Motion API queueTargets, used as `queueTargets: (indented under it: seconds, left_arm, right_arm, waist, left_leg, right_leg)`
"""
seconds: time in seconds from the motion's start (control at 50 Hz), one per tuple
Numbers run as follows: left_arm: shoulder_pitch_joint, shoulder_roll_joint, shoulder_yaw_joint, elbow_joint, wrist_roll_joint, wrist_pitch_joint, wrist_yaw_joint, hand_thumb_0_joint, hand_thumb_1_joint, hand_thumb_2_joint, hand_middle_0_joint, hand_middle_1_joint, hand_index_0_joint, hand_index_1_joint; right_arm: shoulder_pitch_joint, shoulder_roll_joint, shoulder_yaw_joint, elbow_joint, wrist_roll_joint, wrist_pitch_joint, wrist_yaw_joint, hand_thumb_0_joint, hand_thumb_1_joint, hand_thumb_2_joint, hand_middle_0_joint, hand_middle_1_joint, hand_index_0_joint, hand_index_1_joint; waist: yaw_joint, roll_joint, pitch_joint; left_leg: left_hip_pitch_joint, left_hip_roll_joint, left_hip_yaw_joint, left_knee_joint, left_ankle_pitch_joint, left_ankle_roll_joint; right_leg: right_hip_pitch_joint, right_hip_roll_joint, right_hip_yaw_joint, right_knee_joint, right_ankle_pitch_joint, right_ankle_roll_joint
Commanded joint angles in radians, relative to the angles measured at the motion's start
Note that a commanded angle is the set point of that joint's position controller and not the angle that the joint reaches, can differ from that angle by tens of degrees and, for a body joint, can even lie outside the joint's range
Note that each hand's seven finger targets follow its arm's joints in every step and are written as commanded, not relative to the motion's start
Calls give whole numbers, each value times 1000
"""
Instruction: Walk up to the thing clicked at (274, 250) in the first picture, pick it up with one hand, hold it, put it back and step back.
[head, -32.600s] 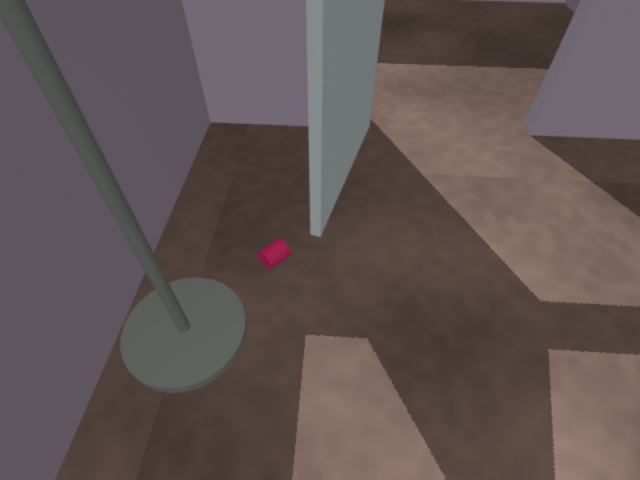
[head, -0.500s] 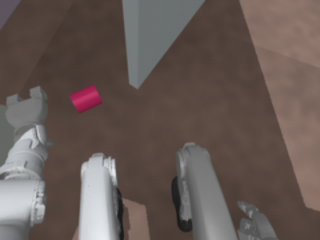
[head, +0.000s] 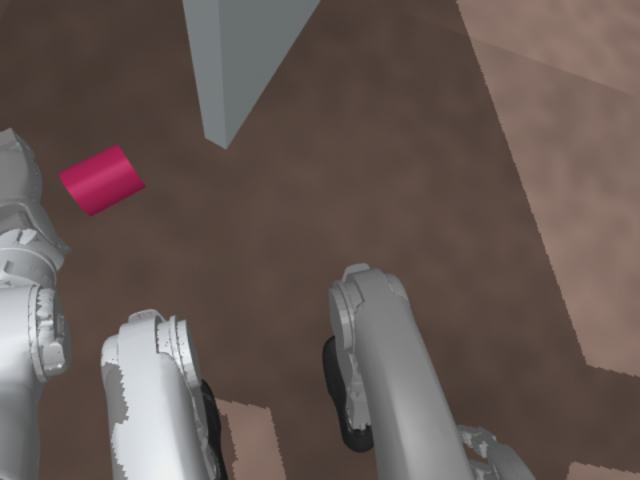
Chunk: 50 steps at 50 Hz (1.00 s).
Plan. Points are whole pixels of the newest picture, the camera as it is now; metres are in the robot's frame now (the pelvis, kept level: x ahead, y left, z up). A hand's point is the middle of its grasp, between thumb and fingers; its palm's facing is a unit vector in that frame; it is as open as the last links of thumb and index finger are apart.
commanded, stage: rise first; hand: left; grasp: from above
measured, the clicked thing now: (104, 180) +0.57 +0.24 -0.32
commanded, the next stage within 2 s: none
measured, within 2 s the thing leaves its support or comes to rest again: neither
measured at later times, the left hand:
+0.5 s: hand (43, 202) +0.49 +0.28 -0.19, palm faces -0.37 -0.20 -0.91, open 14.0 cm
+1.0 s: hand (47, 192) +0.51 +0.28 -0.20, palm faces -0.36 -0.21 -0.91, open 13.7 cm
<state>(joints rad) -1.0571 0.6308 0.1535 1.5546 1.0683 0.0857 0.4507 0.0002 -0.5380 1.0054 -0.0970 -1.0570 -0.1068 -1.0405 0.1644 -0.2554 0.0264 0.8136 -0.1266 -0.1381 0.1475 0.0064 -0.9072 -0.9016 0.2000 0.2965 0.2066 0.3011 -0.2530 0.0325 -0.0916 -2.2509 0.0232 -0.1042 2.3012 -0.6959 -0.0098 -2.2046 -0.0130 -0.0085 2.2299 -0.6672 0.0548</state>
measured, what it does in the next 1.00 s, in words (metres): stands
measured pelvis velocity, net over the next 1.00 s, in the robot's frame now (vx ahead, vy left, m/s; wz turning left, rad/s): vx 0.00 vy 0.00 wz -0.05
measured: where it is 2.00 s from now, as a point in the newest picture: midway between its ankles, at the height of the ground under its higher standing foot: (282, 436)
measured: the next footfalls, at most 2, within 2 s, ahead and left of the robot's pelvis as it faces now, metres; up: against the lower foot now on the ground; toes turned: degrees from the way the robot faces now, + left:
none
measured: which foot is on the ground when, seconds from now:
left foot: down 0.00-1.00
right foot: down 0.00-1.00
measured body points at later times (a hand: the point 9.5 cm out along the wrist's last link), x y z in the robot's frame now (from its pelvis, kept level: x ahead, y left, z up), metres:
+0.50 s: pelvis +0.01 +0.00 -0.03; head +0.26 +0.05 +0.34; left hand +0.51 +0.29 -0.14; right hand +0.03 -0.28 -0.13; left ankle +0.07 +0.13 -0.33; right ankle +0.10 -0.14 -0.33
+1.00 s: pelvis +0.00 +0.00 -0.04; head +0.27 +0.04 +0.32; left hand +0.53 +0.28 -0.15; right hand +0.01 -0.27 -0.13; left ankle +0.07 +0.13 -0.33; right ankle +0.10 -0.14 -0.33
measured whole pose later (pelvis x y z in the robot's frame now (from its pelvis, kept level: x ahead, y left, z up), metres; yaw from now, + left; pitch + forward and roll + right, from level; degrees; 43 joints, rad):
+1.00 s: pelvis +0.00 +0.00 -0.04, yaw -3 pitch +35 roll -8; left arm -1.20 0.79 0.19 1.66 1.10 0.07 0.45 0.00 -0.50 0.95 -0.15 -1.04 -0.16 -1.03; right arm 0.18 -0.31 0.11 0.75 -0.16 -0.12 0.22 0.00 -0.91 -0.90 0.20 0.30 0.20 0.30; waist -0.32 0.00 0.01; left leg -2.34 0.02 -0.16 2.44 -0.71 -0.03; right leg -2.29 0.01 -0.05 2.34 -0.66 0.06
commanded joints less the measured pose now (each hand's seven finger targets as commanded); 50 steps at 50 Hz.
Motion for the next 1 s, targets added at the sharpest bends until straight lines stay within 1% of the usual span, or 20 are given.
queueTargets:
  seconds: [0.0,0.04,0.1,0.24,0.26,0.28,0.34,0.48,0.52,0.54,0.58,0.6,0.62,0.64,0.66,0.74,0.76,0.82,0.84,0.98]
  left_arm:
    - [-323,255,11,-118,9,-6,32,0,-555,996,-74,-1088,-92,-1069]
    - [-343,278,22,-127,8,-11,38,0,-549,989,-80,-1077,-97,-1059]
    - [-354,267,13,-113,7,-19,37,0,-544,980,-80,-1082,-100,-1062]
    - [-389,303,28,-147,18,-32,44,0,-564,999,-94,-1053,-97,-1050]
    - [-374,302,25,-141,18,-30,46,0,-557,991,-101,-1046,-103,-1043]
    - [-376,287,15,-113,19,-29,43,0,-556,992,-107,-1043,-107,-1042]
    - [-385,307,22,-117,21,-27,48,0,-562,996,-107,-1036,-104,-1039]
    - [-390,287,4,-93,33,-24,37,0,-558,988,-99,-1046,-102,-1043]
    - [-412,311,12,-104,33,-25,34,0,-560,992,-94,-1053,-98,-1049]
    - [-406,300,3,-104,29,-23,33,0,-556,989,-90,-1063,-98,-1055]
    - [-412,339,25,-102,32,-24,41,0,-564,994,-87,-1062,-92,-1056]
    - [-415,334,25,-98,31,-23,40,0,-611,1058,-115,-1033,-75,-1074]
    - [-413,303,7,-85,34,-23,36,0,-559,999,-114,-1046,-106,-1054]
    - [-432,328,12,-101,34,-26,38,0,-533,975,-116,-1053,-119,-1049]
    - [-439,329,10,-81,39,-24,39,0,-533,976,-123,-1049,-124,-1048]
    - [-444,357,19,-74,30,-24,46,0,-511,952,-132,-1044,-139,-1037]
    - [-450,353,19,-67,33,-22,46,0,-515,957,-130,-1041,-136,-1036]
    - [-452,373,26,-43,28,-18,49,0,-511,948,-130,-1032,-136,-1026]
    - [-463,366,23,-47,35,-18,45,0,-519,957,-130,-1035,-133,-1033]
    - [-471,411,24,-33,41,-22,33,0,-500,937,-132,-1052,-144,-1039]
  right_arm:
    - [227,-233,-65,-16,-1,-3,4,0,-904,-906,200,300,200,300]
    - [230,-231,-62,-17,-3,-3,11,0,-904,-905,200,300,200,300]
    - [239,-236,-56,-15,-9,-4,21,0,-905,-906,200,300,200,300]
    - [264,-250,-49,-14,-12,1,36,0,-905,-906,200,300,200,300]
    - [252,-250,-49,-14,-9,4,38,0,-905,-907,200,300,200,300]
    - [253,-252,-48,-17,-13,5,40,0,-906,-907,200,300,200,300]
    - [252,-260,-46,-14,-13,11,43,0,-906,-907,200,300,200,300]
    - [248,-279,-41,-24,-13,18,50,0,-904,-906,200,300,200,300]
    - [254,-286,-37,-28,-14,20,51,0,-903,-906,200,300,200,300]
    - [249,-281,-33,-32,-15,23,53,0,-903,-905,200,300,200,300]
    - [251,-296,-33,-34,-14,26,53,0,-903,-906,200,300,200,300]
    - [255,-294,-30,-38,-13,27,52,0,-906,-905,200,300,200,300]
    - [253,-288,-28,-39,-16,26,55,0,-905,-905,200,300,200,300]
    - [250,-291,-25,-38,-14,27,55,0,-904,-904,200,300,200,300]
    - [255,-290,-21,-41,-16,30,55,0,-905,-905,200,300,200,300]
    - [254,-289,-12,-42,-22,29,57,0,-905,-904,200,300,200,300]
    - [262,-289,-10,-39,-24,28,57,0,-904,-904,200,300,200,300]
    - [259,-295,-5,-38,-24,27,58,0,-904,-904,200,300,200,300]
    - [269,-300,-2,-40,-26,25,58,0,-903,-904,200,300,200,300]
    - [258,-312,16,-50,-30,27,60,0,-903,-904,200,300,200,300]
  waist:
    - [-2,208,-681]
    - [1,223,-690]
    - [-27,198,-660]
    - [-19,243,-701]
    - [-7,260,-709]
    - [-33,250,-673]
    - [-24,250,-662]
    - [-46,281,-618]
    - [-50,285,-636]
    - [-46,287,-630]
    - [-41,287,-654]
    - [-46,289,-641]
    - [-60,295,-625]
    - [-52,302,-641]
    - [-62,298,-638]
    - [-58,285,-643]
    - [-68,272,-634]
    - [-67,277,-634]
    - [-81,274,-615]
    - [-87,288,-599]
  left_leg:
    - [476,-15,85,-227,201,33]
    - [463,-15,89,-213,206,34]
    - [428,-14,86,-192,195,40]
    - [441,-11,84,-163,232,34]
    - [451,-12,83,-166,236,32]
    - [441,-9,78,-161,222,34]
    - [431,-9,77,-155,222,34]
    - [445,-9,58,-164,202,26]
    - [454,-9,53,-155,221,27]
    - [458,-8,57,-153,232,26]
    - [436,-11,57,-151,223,28]
    - [440,-10,54,-151,224,27]
    - [440,-10,56,-146,222,26]
    - [438,-8,52,-148,221,26]
    - [423,-10,56,-144,223,27]
    - [394,-10,64,-127,217,33]
    - [401,-9,67,-116,223,35]
    - [379,-10,62,-113,216,35]
    - [392,-9,58,-110,219,36]
    - [356,-11,54,-111,177,35]
  right_leg:
    - [370,27,-115,-207,211,-86]
    - [374,30,-116,-197,219,-84]
    - [370,33,-120,-192,215,-80]
    - [395,38,-126,-163,254,-82]
    - [380,40,-127,-156,255,-86]
    - [367,41,-132,-158,246,-83]
    - [355,43,-135,-151,246,-85]
    - [294,42,-153,-127,221,-92]
    - [303,43,-155,-120,241,-90]
    - [312,45,-154,-122,250,-91]
    - [316,46,-155,-118,246,-88]
    - [303,42,-158,-113,244,-88]
    - [302,42,-156,-113,245,-89]
    - [297,47,-159,-110,243,-90]
    - [315,51,-158,-114,250,-89]
    - [341,53,-151,-120,252,-82]
    - [349,53,-150,-126,261,-79]
    - [337,55,-153,-116,253,-80]
    - [331,51,-156,-117,254,-79]
    - [335,57,-163,-113,215,-81]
